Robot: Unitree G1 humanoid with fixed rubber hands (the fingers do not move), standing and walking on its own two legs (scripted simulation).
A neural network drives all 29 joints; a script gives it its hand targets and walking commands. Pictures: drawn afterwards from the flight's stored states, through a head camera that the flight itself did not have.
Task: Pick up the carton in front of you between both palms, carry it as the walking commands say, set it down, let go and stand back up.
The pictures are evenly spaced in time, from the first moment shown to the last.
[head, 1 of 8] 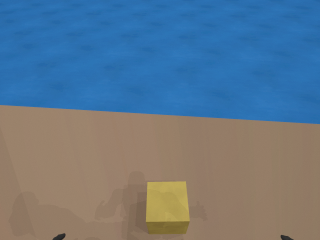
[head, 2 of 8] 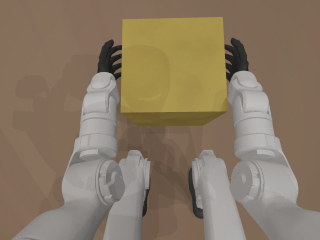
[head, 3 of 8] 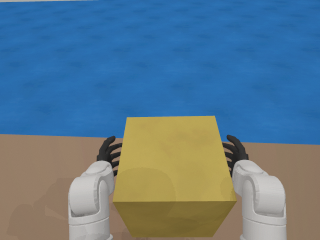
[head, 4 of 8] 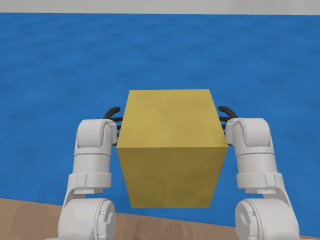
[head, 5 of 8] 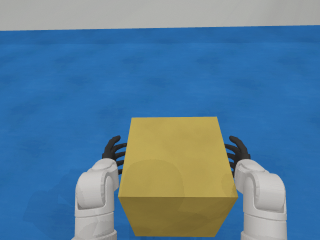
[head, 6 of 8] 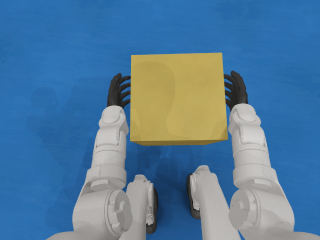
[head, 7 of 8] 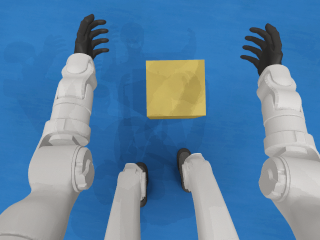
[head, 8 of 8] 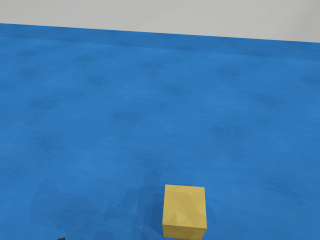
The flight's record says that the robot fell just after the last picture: no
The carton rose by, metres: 0.70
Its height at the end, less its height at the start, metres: -0.08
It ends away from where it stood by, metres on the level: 2.73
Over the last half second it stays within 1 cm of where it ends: yes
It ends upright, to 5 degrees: yes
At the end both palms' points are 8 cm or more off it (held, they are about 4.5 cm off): yes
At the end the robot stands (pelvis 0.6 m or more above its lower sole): yes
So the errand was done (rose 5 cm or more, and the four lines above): yes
